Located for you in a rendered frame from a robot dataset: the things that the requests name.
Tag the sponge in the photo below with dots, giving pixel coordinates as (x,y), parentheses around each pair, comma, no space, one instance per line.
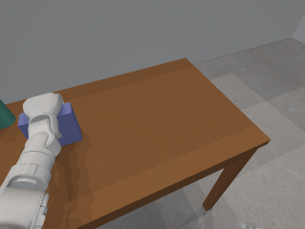
(68,125)

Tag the robot left hand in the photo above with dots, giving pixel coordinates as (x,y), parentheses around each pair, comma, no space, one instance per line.
(44,103)

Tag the robot left forearm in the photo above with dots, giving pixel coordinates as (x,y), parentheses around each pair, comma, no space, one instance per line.
(33,168)

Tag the left robot upper arm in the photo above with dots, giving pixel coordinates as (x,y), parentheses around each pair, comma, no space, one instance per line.
(23,208)

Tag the table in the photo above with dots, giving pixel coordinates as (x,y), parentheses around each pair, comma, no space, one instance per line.
(145,134)

